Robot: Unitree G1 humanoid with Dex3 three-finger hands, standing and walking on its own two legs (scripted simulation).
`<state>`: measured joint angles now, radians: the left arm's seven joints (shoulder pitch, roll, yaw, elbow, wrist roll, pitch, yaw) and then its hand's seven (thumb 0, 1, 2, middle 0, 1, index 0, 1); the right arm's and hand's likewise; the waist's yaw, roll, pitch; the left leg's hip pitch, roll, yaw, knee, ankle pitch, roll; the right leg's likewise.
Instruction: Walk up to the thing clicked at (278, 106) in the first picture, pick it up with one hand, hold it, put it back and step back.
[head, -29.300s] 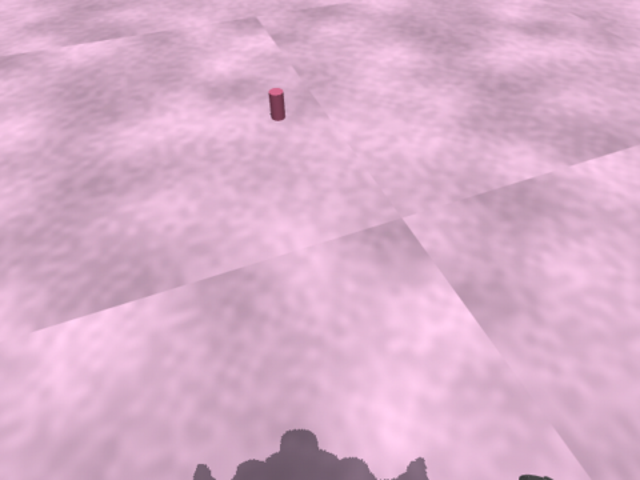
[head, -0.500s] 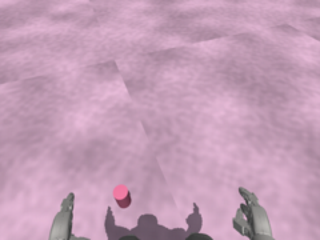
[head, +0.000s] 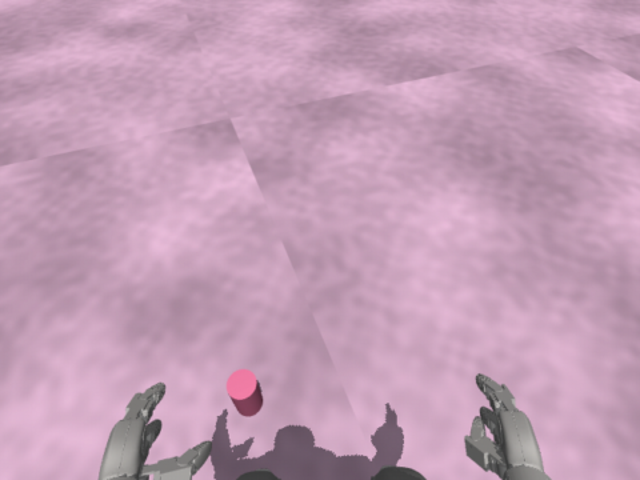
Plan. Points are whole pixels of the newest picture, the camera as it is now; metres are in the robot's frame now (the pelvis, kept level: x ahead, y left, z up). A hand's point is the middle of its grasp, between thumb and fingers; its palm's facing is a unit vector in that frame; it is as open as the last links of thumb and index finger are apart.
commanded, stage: stand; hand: left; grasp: from the side
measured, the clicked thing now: (245, 393) +0.42 +0.20 -0.65
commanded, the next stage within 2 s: none
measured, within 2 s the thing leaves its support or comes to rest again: neither
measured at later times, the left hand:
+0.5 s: hand out of the picture +0.06 +0.25 -0.11, palm faces +0.00 -0.94 -0.34, open 7.4 cm
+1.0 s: hand out of the picture +0.02 +0.25 -0.10, palm faces +0.00 -0.94 -0.35, open 7.4 cm
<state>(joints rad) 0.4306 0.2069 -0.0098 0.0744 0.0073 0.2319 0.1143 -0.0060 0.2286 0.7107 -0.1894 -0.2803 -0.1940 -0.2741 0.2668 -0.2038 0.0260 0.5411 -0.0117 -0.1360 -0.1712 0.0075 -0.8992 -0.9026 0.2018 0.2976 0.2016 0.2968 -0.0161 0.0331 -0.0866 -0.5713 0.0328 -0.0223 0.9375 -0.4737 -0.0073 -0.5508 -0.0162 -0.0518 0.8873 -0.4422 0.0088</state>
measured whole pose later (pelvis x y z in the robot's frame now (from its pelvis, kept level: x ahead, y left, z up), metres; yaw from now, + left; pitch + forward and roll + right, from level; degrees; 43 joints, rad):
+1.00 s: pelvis -0.02 +0.00 +0.05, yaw +0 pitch -4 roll +0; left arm 0.15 0.32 0.01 1.16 0.02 0.00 0.01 0.00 0.90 0.90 -0.20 -0.30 -0.21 -0.30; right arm 0.15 -0.33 -0.02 1.13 -0.02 0.00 0.00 0.00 -0.90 -0.90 0.20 0.30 0.20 0.30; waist 0.01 0.02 0.06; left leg -0.14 0.00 0.00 0.37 -0.17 0.00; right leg -0.14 -0.04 -0.04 0.38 -0.17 0.02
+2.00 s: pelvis +0.01 +0.00 +0.06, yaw -1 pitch -2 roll +0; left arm 0.10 0.33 0.01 1.17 0.01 0.00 0.00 0.00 0.90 0.90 -0.20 -0.30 -0.21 -0.30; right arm 0.12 -0.34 -0.01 1.15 -0.01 -0.01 0.00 0.00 -0.90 -0.90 0.20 0.30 0.20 0.30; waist 0.00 0.01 0.05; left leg -0.09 0.00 0.02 0.31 -0.18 0.00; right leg -0.10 -0.04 -0.03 0.31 -0.17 0.02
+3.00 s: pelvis -0.14 +0.08 +0.04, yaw -4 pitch -1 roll -1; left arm 0.15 0.39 0.07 0.87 0.02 0.07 0.02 0.00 0.90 0.90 -0.20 -0.30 -0.21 -0.30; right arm 0.16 -0.35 -0.07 0.88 -0.02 0.02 -0.03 0.00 -0.90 -0.90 0.20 0.30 0.20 0.30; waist -0.01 -0.04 0.20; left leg -0.27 -0.05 0.07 0.58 -0.29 0.09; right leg -0.35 0.07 0.13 0.90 -0.45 0.01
